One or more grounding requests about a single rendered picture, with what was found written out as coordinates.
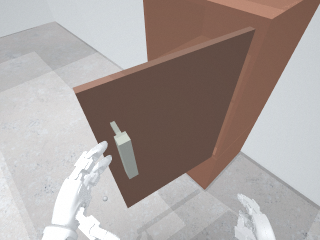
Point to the robot left forearm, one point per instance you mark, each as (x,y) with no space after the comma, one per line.
(59,232)

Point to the handle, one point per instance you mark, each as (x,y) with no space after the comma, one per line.
(125,149)

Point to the cupboard door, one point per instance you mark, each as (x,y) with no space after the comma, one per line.
(172,108)

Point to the left robot hand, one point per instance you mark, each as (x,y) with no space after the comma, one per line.
(76,190)

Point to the right robot hand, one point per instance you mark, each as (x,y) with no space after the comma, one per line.
(258,225)

